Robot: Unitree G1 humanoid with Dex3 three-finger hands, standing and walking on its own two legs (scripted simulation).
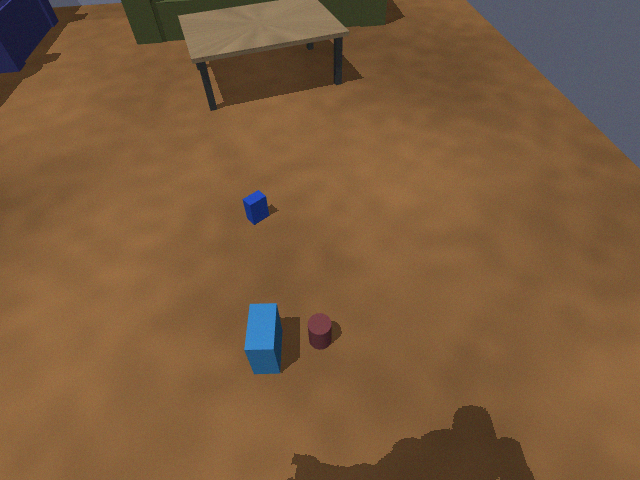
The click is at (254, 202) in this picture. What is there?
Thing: carton on end
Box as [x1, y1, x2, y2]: [243, 190, 268, 224]
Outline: 258,190 243,199 247,218 254,224 268,215 265,196
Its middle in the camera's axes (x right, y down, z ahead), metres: -0.28 -0.14 +1.70
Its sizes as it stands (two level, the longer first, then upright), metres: 0.085 0.054 0.121
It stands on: the floor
